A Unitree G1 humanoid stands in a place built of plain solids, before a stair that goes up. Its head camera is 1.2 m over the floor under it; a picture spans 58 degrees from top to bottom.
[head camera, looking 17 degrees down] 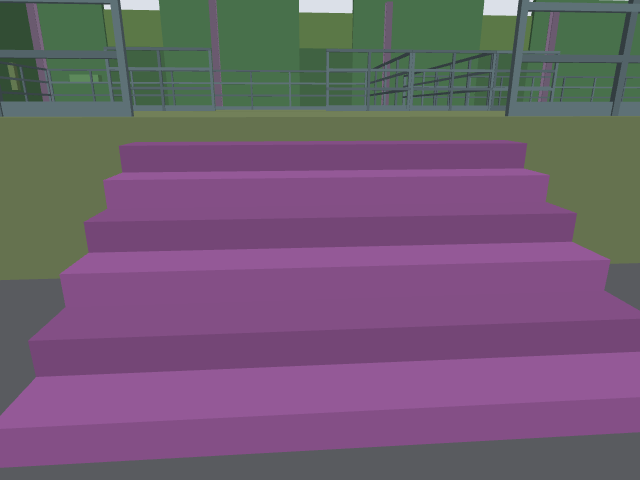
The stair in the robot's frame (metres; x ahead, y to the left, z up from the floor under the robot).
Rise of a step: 0.16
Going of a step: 0.30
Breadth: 2.60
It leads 4 degrees to the left of straight ahead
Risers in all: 7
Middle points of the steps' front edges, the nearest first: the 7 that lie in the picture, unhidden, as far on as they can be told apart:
1.30 -0.17 0.16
1.60 -0.15 0.33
1.90 -0.13 0.49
2.20 -0.11 0.65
2.50 -0.08 0.82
2.80 -0.06 0.98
3.10 -0.04 1.14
